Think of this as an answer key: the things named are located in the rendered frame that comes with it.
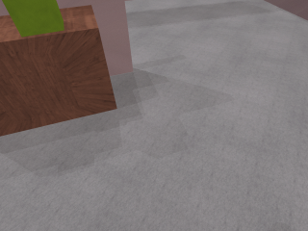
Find pedestal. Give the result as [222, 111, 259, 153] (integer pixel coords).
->
[0, 5, 117, 137]

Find carton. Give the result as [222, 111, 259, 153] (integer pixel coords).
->
[2, 0, 64, 37]

